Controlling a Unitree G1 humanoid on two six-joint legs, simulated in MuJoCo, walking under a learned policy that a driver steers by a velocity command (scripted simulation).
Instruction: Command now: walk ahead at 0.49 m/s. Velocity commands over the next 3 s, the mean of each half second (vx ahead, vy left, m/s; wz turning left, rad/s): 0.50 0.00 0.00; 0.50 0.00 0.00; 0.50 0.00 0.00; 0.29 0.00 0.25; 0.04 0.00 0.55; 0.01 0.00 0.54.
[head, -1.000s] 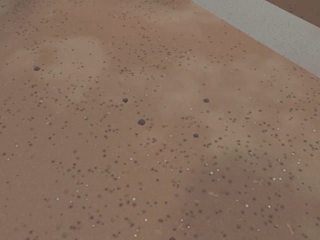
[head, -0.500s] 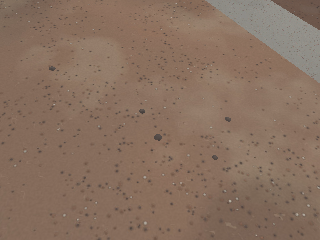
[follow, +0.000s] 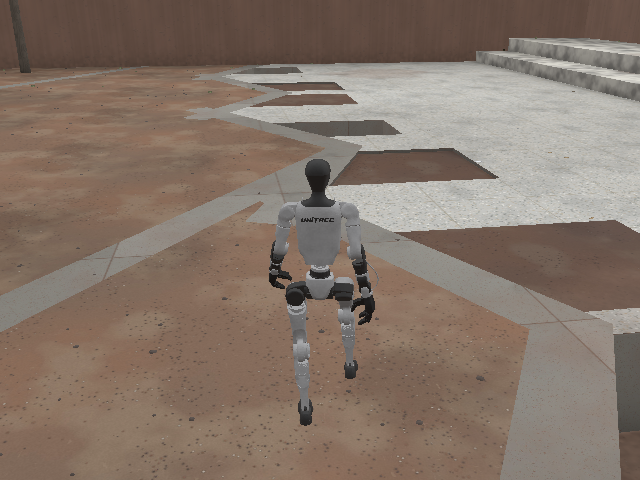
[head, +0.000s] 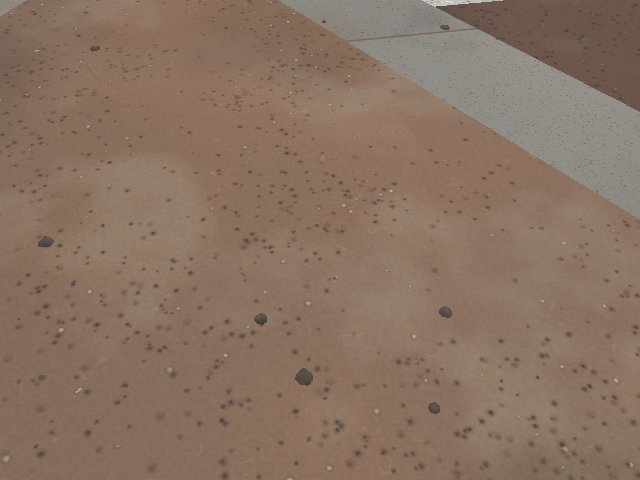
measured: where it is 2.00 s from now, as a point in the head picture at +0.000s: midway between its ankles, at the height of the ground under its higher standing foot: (307, 266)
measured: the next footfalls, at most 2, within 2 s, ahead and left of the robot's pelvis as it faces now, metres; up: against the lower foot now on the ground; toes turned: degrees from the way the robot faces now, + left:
right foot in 0.20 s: +0.31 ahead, -0.13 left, +0.00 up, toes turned -3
left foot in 0.74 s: +0.61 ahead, +0.11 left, +0.00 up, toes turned +3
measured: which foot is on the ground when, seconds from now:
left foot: down 0.00-0.18, up 0.20-0.72, down 0.74-1.00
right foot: up 0.00-0.18, down 0.20-0.76, up 0.78-1.00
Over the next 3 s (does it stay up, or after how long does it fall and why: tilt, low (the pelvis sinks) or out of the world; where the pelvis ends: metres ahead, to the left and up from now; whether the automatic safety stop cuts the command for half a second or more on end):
stays up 1.10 0.00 0.00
